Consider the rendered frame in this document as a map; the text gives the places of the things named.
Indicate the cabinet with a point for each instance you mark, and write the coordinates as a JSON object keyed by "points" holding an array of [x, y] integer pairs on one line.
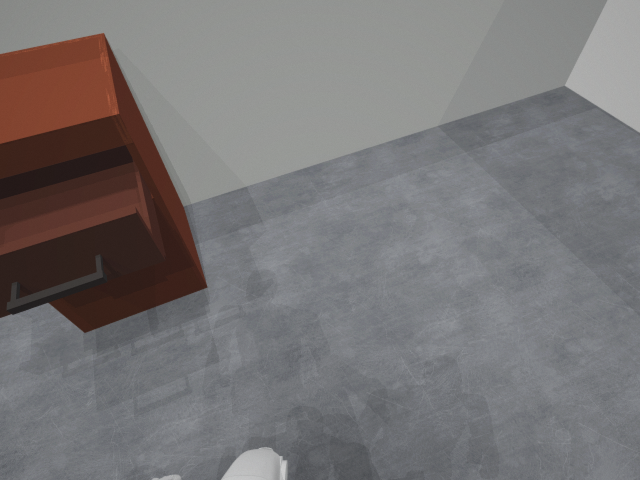
{"points": [[69, 99]]}

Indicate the handle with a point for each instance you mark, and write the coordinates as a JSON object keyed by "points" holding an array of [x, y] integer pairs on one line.
{"points": [[17, 305]]}

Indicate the left robot thigh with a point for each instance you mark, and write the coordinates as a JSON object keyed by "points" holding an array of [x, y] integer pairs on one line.
{"points": [[258, 464]]}

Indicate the drawer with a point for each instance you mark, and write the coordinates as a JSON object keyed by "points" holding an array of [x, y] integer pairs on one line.
{"points": [[55, 219]]}

